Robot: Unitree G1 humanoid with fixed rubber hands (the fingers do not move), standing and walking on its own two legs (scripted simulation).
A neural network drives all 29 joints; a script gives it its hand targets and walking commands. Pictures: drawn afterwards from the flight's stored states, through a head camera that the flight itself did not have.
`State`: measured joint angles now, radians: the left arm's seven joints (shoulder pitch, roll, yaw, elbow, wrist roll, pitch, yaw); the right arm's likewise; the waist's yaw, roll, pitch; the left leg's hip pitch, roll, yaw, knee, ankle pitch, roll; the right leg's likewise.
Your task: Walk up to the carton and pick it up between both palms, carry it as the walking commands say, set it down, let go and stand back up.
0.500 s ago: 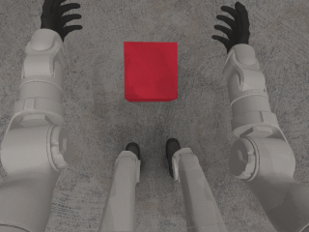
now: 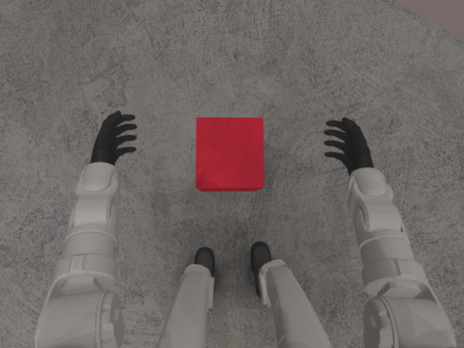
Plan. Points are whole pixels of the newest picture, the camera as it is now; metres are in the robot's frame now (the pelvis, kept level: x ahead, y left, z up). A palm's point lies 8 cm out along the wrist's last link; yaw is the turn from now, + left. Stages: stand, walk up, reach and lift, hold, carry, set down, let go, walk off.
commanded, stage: let go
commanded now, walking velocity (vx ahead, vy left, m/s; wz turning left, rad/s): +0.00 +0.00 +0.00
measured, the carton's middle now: (228, 158) +0.47 +0.00 -0.59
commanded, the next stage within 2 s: stand in 0.98 s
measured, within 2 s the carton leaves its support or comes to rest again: neither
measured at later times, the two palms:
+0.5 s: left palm (64, 287) +0.22 +0.23 -0.02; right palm (427, 287) +0.20 -0.24 -0.02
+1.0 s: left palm (60, 298) +0.21 +0.23 -0.01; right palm (438, 292) +0.19 -0.25 -0.01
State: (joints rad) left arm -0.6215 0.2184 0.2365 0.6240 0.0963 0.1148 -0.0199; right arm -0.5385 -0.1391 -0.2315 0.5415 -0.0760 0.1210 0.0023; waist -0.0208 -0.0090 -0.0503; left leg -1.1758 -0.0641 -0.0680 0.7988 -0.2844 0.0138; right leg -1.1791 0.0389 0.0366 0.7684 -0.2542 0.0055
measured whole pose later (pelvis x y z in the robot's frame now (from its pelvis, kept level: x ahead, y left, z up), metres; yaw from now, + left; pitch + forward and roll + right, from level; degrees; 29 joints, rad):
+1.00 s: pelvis +0.04 -0.01 +0.06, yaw -1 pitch -4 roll +0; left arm 0.21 0.23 0.03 0.46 0.02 0.11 -0.05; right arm 0.22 -0.23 -0.02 0.42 -0.01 0.18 0.04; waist 0.00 0.00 0.08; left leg -0.08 -0.03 -0.04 0.46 -0.30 0.02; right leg -0.11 0.05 0.06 0.46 -0.27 -0.02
